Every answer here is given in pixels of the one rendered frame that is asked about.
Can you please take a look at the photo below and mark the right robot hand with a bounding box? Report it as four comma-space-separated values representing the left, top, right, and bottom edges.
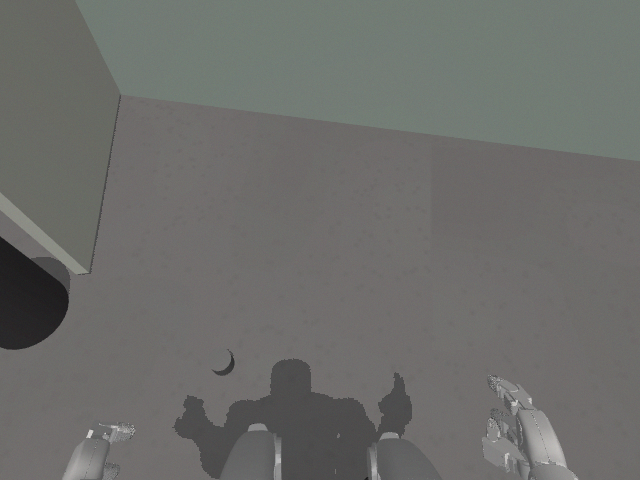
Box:
482, 375, 568, 480

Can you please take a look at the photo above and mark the right robot arm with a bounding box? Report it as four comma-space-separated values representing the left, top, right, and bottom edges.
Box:
528, 464, 579, 480

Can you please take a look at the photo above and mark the left robot hand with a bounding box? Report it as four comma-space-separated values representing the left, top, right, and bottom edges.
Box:
62, 420, 135, 480

